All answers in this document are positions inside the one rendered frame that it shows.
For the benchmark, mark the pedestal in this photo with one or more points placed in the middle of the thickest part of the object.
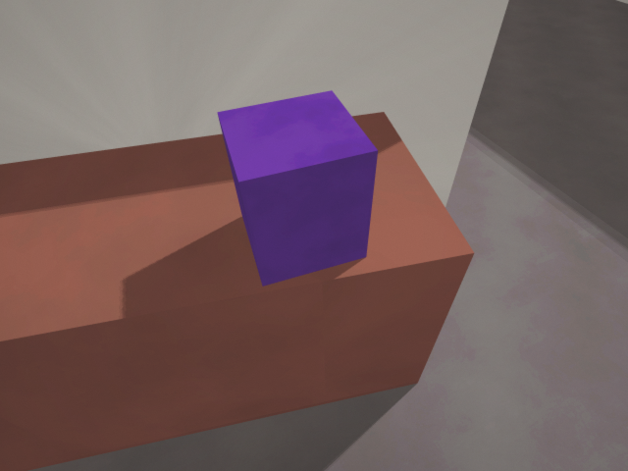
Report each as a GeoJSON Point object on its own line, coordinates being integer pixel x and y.
{"type": "Point", "coordinates": [132, 310]}

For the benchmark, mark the carton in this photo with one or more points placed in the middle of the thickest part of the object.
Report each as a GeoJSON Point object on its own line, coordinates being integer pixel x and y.
{"type": "Point", "coordinates": [304, 174]}

